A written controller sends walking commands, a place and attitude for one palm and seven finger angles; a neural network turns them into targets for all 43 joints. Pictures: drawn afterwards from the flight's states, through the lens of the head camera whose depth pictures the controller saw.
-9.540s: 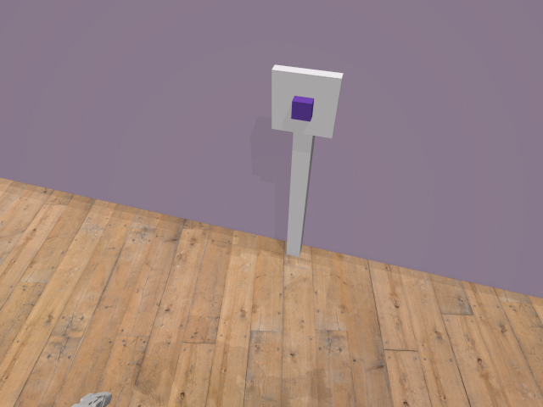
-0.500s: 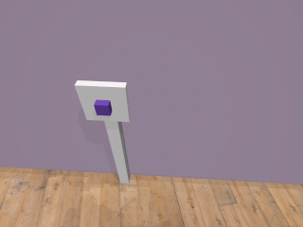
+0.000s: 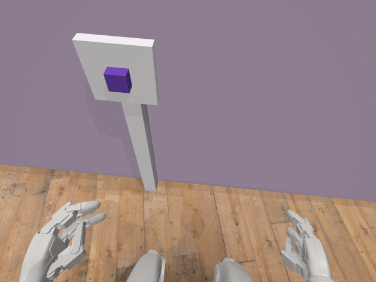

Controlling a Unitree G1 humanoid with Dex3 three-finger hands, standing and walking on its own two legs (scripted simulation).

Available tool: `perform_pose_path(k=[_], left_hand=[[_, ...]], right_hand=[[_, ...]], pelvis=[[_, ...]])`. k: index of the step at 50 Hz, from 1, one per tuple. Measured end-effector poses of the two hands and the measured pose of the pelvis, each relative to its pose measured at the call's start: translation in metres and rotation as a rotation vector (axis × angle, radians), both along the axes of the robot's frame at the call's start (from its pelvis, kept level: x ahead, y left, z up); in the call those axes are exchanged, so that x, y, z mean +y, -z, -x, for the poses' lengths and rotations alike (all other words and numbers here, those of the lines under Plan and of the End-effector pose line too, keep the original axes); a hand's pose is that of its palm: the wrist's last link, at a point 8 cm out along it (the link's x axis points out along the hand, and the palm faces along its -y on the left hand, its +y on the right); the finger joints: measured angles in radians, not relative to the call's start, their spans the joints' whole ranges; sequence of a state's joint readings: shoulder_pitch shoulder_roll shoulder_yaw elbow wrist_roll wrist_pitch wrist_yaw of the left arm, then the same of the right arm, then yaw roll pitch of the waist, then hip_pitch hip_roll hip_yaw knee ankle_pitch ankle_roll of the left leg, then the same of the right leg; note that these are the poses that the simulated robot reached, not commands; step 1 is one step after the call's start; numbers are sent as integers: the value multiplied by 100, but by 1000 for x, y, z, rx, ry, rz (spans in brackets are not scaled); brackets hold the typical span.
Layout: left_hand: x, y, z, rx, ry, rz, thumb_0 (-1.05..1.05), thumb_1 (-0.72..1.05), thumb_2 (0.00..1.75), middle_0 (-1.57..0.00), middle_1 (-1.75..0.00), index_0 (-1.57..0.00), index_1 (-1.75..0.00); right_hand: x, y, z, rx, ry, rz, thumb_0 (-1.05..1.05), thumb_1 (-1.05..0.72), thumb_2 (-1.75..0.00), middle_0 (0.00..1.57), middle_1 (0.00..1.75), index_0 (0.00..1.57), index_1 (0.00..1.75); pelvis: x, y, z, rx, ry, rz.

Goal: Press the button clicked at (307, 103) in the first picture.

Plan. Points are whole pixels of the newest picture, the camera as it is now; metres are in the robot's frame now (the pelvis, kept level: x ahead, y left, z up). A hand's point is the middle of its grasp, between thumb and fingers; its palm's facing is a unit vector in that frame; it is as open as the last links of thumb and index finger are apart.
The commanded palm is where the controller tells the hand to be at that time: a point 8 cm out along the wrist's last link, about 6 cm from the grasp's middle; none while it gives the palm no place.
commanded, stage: raise the hand and make a fist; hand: left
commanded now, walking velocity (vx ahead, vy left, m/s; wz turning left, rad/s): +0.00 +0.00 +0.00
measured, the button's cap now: (118, 79) +0.55 +0.23 +0.09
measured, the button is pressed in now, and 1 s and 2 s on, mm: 0 0 0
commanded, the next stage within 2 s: aim a knuckle at the button in 1.60 s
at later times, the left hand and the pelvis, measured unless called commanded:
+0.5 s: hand (66, 225) +0.20 +0.24 +0.05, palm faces +0.02 -1.00 -0.05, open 3.1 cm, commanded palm +0.17 +0.29 +0.06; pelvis +0.02 +0.03 +0.00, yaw +0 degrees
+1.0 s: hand (75, 210) +0.23 +0.22 +0.07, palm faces -0.02 -1.00 -0.06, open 3.1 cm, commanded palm +0.20 +0.28 +0.08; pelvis +0.02 +0.02 +0.01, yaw +1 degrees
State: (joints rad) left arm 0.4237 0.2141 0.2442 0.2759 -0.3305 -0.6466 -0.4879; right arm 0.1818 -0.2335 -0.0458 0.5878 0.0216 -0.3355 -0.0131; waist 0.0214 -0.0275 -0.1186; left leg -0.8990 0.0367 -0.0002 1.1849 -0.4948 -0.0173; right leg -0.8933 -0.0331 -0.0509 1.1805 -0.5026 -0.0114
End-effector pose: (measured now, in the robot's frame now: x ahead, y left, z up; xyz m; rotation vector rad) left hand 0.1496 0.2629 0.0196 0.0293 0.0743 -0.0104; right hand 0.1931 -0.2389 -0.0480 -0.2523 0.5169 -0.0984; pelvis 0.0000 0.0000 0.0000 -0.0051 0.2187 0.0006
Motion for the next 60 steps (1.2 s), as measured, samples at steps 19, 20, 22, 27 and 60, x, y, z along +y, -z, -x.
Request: perform_pose_path(k=[19, 20, 22, 27, 60], left_hand=[[20, -27, -38, 73, 16, 14, 2, 90, 90, -104, -121, -103, -122], [22, -29, -37, 64, 2, 9, 2, 90, 90, -106, -124, -106, -125], [26, -33, -34, 41, -23, -4, 2, 90, 90, -112, -130, -111, -131], [25, -38, -32, 0, -23, -23, 2, 91, 90, -122, -141, -122, -142], [10, -67, -77, -26, -1, -39, 2, 90, 90, -130, -150, -130, -150]], right_hand=[[46, 12, -26, 79, 20, -41, 1, -90, -90, 20, 30, 20, 30], [46, 11, -24, 84, 21, -36, 1, -90, -90, 20, 30, 20, 30], [45, 11, -21, 95, 20, -25, 1, -90, -90, 20, 30, 20, 30], [42, 11, -13, 111, 13, -2, 1, -90, -90, 20, 30, 20, 30], [17, -3, 4, 142, 55, -7, 1, -91, -90, 20, 30, 20, 30]], pelvis=[[23, 1, -23, 55, -16, 52], [24, 1, -23, 54, -16, 52], [26, 1, -23, 52, -17, 54], [29, 2, -20, 47, -24, 61], [13, -19, -28, 3, -26, 41]])
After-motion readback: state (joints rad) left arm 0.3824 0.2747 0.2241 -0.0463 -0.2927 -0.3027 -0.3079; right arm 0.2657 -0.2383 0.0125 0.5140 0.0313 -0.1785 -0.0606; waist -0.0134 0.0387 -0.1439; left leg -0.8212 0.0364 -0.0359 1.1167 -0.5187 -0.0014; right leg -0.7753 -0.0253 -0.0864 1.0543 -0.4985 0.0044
